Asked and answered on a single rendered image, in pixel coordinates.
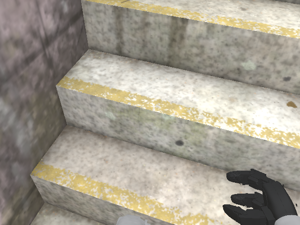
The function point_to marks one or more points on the robot right hand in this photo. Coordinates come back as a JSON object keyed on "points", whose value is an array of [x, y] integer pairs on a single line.
{"points": [[272, 204]]}

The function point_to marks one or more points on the right robot forearm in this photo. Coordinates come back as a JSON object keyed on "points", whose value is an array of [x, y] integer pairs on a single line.
{"points": [[288, 220]]}

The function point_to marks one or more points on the robot left thigh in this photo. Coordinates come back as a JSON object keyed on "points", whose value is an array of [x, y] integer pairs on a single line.
{"points": [[132, 220]]}

